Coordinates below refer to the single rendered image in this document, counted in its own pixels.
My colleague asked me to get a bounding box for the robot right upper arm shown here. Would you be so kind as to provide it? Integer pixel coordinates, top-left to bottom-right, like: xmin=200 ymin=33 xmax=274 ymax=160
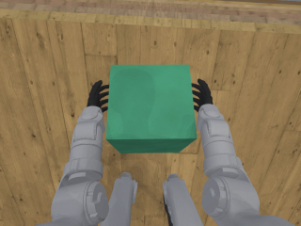
xmin=201 ymin=175 xmax=295 ymax=226

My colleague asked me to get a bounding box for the robot right foot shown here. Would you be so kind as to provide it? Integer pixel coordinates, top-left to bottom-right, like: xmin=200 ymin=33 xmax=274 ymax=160
xmin=163 ymin=194 xmax=173 ymax=226

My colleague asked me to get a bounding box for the robot left forearm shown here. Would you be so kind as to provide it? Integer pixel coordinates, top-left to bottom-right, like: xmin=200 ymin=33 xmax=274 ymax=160
xmin=51 ymin=105 xmax=105 ymax=217

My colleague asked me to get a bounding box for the robot right forearm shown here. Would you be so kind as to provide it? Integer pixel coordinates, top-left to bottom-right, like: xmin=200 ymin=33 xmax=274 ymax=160
xmin=196 ymin=104 xmax=260 ymax=210

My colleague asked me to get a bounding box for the robot right hand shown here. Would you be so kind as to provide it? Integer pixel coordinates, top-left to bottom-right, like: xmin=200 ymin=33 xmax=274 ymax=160
xmin=191 ymin=79 xmax=213 ymax=112

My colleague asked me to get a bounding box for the robot left hand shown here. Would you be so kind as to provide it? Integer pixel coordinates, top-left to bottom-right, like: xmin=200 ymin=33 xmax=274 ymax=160
xmin=87 ymin=80 xmax=110 ymax=113

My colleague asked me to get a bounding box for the robot left upper arm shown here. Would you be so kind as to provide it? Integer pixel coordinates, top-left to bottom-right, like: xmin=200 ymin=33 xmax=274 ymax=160
xmin=35 ymin=180 xmax=109 ymax=226

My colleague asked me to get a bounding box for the carton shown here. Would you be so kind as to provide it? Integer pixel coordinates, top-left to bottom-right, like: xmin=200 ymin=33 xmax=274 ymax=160
xmin=105 ymin=64 xmax=198 ymax=153

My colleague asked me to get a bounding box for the left robot shin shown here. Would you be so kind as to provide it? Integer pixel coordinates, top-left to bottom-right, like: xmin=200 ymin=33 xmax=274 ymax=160
xmin=114 ymin=172 xmax=133 ymax=185

